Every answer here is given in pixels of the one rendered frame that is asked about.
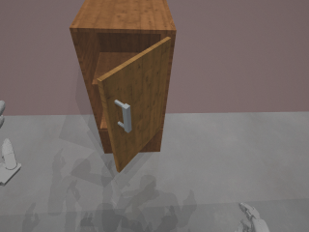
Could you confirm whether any handle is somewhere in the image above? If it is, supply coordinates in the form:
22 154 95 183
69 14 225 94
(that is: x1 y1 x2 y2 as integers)
114 100 132 133

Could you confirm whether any left robot hand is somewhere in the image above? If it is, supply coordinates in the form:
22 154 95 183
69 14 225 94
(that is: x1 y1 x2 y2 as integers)
0 101 21 187

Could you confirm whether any right robot hand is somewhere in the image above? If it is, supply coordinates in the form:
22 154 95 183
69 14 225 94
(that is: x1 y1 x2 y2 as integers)
235 202 270 232

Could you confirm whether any cupboard door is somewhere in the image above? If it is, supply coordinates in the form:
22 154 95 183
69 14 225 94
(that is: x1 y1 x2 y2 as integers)
97 37 172 173

